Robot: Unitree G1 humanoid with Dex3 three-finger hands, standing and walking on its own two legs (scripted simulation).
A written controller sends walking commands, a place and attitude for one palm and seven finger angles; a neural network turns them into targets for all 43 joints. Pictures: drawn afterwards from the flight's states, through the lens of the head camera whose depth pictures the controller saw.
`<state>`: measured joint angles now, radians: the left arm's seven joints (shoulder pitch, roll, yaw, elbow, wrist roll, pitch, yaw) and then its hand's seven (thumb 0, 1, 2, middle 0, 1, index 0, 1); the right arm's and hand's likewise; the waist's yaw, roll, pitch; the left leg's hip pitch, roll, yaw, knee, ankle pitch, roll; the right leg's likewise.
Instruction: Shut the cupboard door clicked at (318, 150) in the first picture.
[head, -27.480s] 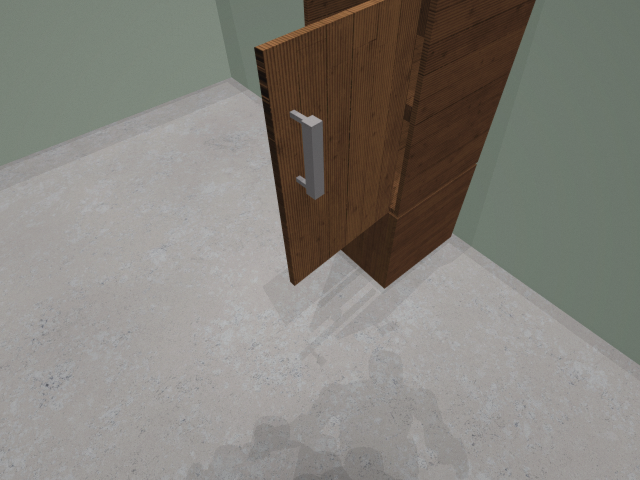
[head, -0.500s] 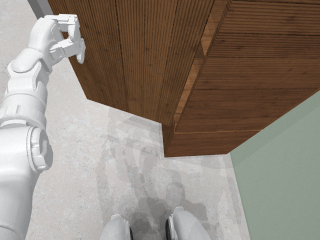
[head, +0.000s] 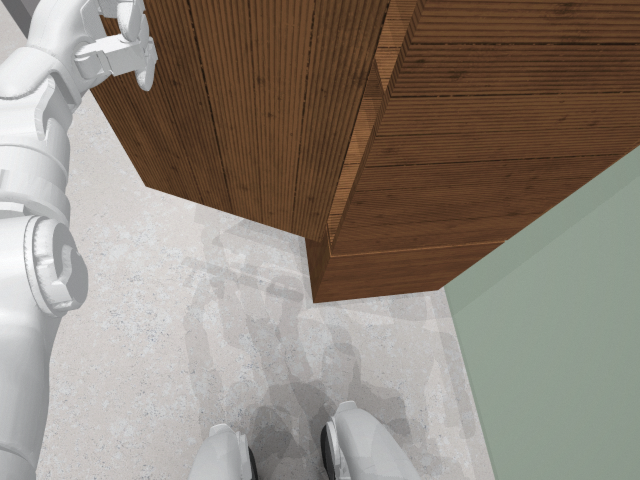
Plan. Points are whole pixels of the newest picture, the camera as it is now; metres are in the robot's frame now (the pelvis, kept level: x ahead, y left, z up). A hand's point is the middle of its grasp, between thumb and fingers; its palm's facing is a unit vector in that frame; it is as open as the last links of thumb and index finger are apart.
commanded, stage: pull the fist back off the door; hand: left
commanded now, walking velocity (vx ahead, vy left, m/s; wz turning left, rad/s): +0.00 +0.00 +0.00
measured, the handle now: (53, 16) +0.62 +0.19 +0.13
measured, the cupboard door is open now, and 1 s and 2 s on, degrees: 66 64 64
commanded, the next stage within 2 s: draw the hand back to the body in 0.94 s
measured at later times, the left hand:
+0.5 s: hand (174, 57) +0.56 +0.07 +0.12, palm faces +0.04 -1.00 +0.02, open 3.1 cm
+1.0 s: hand (179, 110) +0.49 +0.07 +0.13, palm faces -0.01 -1.00 -0.05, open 3.1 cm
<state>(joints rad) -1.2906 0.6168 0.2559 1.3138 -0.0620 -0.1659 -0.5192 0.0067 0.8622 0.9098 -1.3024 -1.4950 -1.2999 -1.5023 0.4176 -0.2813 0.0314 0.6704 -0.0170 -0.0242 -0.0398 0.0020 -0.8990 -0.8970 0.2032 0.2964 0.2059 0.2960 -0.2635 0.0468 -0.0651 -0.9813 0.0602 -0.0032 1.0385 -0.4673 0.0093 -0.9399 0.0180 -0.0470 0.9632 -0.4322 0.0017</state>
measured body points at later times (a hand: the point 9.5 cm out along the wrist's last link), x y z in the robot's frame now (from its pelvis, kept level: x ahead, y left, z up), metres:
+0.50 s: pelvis +0.00 +0.00 +0.01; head +0.13 +0.00 +0.44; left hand +0.55 +0.13 +0.13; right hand -0.06 -0.24 -0.10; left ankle +0.00 +0.11 -0.67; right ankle +0.01 -0.13 -0.67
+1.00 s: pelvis +0.01 -0.01 +0.03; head +0.09 -0.01 +0.47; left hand +0.48 +0.12 +0.13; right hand +0.06 -0.28 -0.10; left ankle +0.00 +0.11 -0.67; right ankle +0.01 -0.13 -0.67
